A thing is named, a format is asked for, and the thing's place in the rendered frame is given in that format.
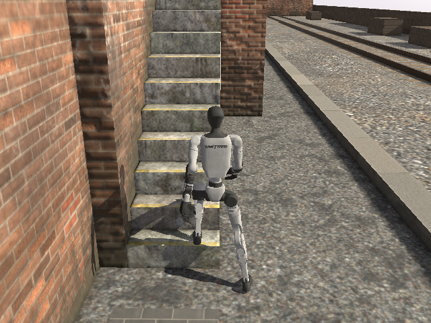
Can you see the stairs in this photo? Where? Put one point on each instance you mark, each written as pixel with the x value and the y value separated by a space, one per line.
pixel 184 81

